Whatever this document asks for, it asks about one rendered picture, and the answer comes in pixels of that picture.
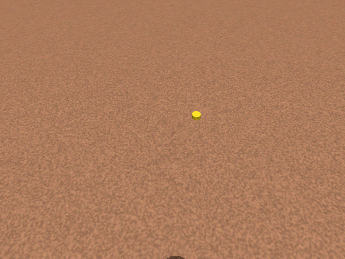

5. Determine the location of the tin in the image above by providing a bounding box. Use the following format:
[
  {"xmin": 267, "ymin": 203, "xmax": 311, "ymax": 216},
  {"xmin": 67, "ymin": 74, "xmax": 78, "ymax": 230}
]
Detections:
[{"xmin": 192, "ymin": 111, "xmax": 201, "ymax": 120}]

